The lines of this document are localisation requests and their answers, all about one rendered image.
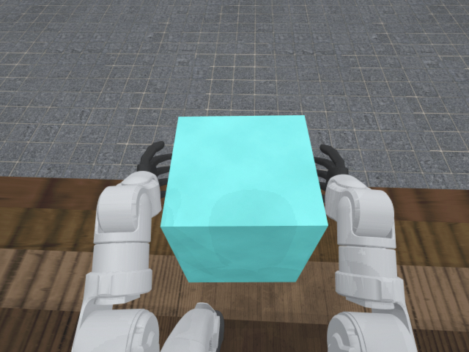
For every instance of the robot left forearm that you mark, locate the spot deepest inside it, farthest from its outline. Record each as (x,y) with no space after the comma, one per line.
(120,266)

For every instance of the robot left thigh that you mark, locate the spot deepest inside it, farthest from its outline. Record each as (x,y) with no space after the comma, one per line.
(197,331)

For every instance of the left robot shin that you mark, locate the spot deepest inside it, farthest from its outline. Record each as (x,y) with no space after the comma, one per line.
(205,306)

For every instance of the right robot hand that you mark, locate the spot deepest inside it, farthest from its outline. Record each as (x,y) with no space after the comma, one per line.
(335,167)

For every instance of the left robot hand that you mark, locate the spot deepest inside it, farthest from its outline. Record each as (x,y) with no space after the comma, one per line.
(148,163)

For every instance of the robot right forearm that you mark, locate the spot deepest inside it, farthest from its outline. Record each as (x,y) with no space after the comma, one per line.
(367,272)

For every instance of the robot left upper arm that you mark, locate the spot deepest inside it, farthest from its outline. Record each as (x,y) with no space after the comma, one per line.
(118,330)

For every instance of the carton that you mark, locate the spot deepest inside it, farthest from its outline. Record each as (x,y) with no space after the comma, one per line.
(243,200)

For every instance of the robot right upper arm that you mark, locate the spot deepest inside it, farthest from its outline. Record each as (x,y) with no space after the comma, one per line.
(368,332)

